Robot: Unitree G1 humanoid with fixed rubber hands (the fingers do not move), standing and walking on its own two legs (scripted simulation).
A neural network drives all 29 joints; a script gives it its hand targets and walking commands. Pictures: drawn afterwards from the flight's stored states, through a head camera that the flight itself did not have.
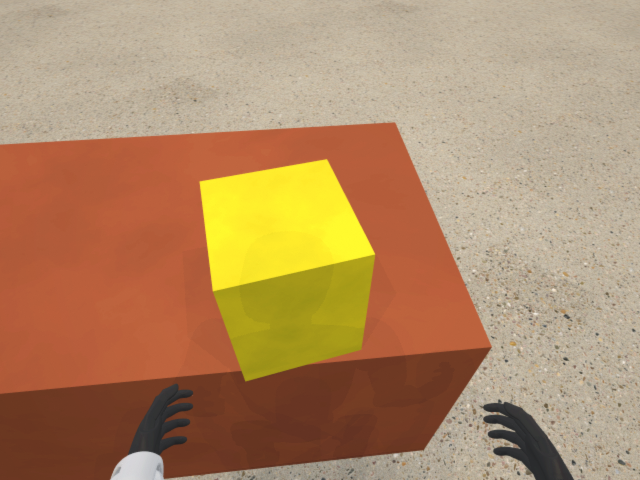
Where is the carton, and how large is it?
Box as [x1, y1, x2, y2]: [200, 159, 374, 381]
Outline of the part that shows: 326,159 200,181 212,288 245,381 358,350 361,348 374,253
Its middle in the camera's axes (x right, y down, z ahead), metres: -0.06 +0.04 +0.63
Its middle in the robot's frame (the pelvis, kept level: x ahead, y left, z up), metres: +0.44 +0.07 -0.01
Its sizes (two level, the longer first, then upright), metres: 0.210 0.200 0.250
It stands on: a pedestal, 0.62 m high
